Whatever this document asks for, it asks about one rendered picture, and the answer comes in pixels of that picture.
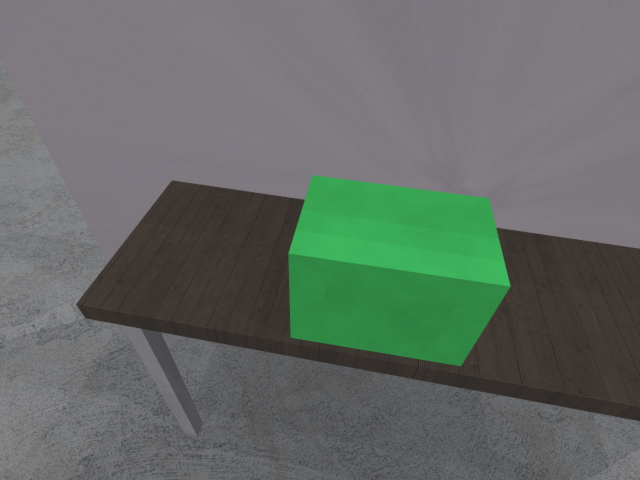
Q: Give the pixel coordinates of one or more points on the carton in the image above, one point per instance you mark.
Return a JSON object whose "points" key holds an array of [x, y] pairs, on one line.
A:
{"points": [[395, 270]]}

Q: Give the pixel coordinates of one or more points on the table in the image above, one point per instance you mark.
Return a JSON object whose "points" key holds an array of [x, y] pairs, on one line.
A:
{"points": [[211, 263]]}

